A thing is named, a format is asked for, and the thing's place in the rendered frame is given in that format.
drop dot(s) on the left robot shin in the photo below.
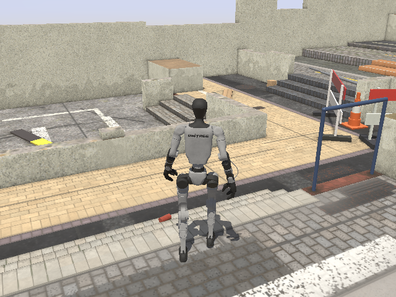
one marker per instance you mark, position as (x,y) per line
(182,226)

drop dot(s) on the robot right forearm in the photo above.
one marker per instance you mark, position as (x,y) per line
(228,169)

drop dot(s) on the left robot hand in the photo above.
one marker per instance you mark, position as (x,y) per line
(172,172)

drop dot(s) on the robot right upper arm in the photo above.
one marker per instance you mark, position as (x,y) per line
(221,143)

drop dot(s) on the robot left upper arm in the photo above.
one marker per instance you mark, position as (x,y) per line
(179,130)

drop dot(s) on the right robot hand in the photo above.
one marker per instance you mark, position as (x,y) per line
(232,190)

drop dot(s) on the robot left forearm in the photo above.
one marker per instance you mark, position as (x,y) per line
(169,161)

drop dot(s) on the robot head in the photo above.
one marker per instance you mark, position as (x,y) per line
(199,107)

